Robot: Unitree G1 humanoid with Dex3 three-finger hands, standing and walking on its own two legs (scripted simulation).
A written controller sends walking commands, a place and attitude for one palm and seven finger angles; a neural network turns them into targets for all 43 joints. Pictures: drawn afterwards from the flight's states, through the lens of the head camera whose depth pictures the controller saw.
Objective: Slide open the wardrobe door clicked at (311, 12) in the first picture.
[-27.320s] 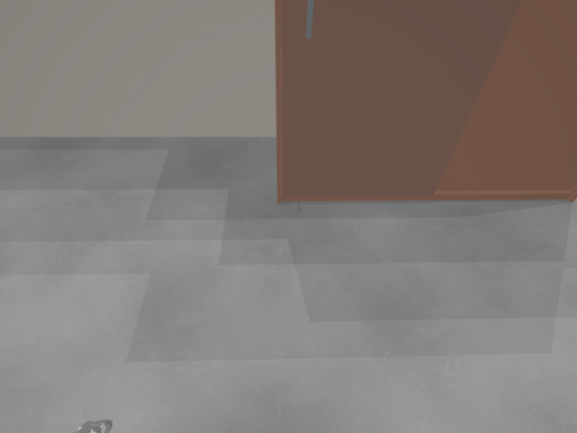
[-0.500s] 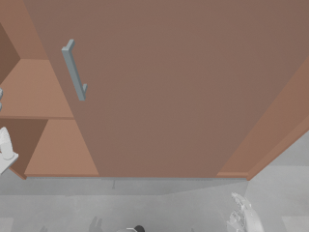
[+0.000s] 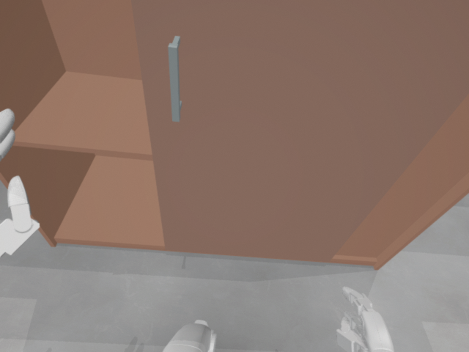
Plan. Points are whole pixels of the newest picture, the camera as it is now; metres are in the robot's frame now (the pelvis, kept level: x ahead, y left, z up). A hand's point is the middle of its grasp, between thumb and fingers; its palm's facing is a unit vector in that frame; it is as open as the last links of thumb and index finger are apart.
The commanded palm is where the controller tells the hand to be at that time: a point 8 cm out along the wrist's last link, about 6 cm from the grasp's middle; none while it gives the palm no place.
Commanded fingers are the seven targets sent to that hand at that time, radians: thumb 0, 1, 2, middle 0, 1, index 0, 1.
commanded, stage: stop stepping back and stand still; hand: left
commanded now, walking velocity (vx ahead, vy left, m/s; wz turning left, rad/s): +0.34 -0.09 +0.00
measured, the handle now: (176, 81) +0.59 +0.22 +0.14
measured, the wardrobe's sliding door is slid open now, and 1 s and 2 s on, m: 0.48 0.48 0.48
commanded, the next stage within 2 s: let the arm hang, fingers relaxed in 0.68 s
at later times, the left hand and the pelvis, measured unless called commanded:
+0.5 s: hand out of the picture +0.14 +0.34 +0.19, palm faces +0.49 -0.81 -0.32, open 7.4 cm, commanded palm +0.08 +0.36 +0.19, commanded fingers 0.00 0.90 0.90 -0.20 -0.30 -0.20 -0.30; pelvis -0.07 +0.07 +0.00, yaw -1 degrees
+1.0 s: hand out of the picture +0.10 +0.27 -0.13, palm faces +0.03 -0.95 -0.30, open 7.4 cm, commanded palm none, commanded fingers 0.00 0.90 0.90 -0.20 -0.30 -0.20 -0.30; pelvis -0.05 +0.06 -0.01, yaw +2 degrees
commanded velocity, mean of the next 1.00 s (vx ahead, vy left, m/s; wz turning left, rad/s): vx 0.08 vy -0.08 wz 0.00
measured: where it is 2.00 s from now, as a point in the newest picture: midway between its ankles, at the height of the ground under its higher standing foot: outside the picture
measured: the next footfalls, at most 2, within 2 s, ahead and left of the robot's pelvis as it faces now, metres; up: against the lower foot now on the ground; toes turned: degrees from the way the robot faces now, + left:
left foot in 0.06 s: +0.13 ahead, +0.10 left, +0.00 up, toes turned -1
right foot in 0.32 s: -0.03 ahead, -0.02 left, +0.00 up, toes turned +2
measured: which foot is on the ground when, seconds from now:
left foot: up 0.00-0.04, down 0.06-0.28, up 0.30-0.48, down 0.50-1.00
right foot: down 0.00-0.06, up 0.08-0.30, down 0.32-1.00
